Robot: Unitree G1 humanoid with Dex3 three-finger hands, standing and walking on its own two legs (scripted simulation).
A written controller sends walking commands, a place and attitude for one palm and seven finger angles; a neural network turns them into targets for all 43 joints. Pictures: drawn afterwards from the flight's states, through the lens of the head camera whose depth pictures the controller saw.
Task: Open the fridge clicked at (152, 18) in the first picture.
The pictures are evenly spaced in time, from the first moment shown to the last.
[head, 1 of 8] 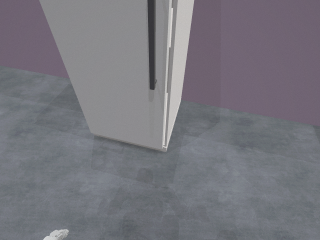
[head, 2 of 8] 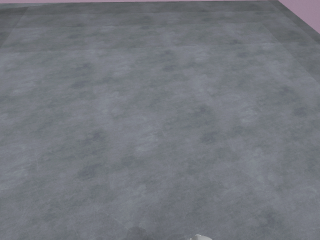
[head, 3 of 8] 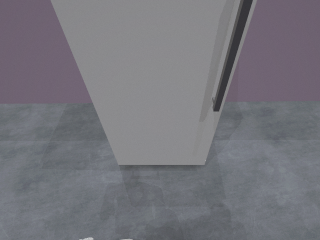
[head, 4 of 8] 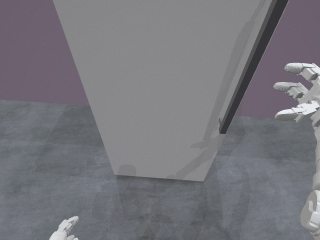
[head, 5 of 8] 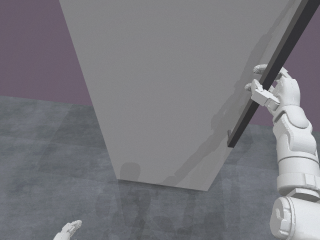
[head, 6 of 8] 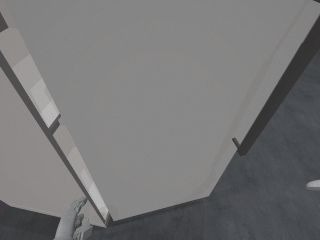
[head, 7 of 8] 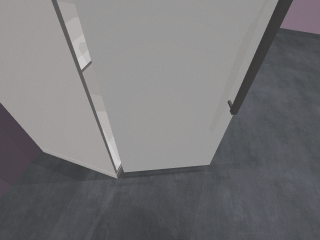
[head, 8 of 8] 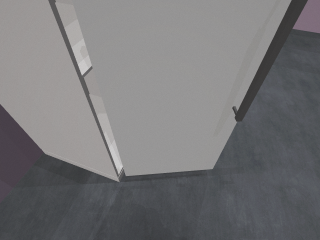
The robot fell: no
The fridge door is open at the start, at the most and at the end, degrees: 0 70 65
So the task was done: yes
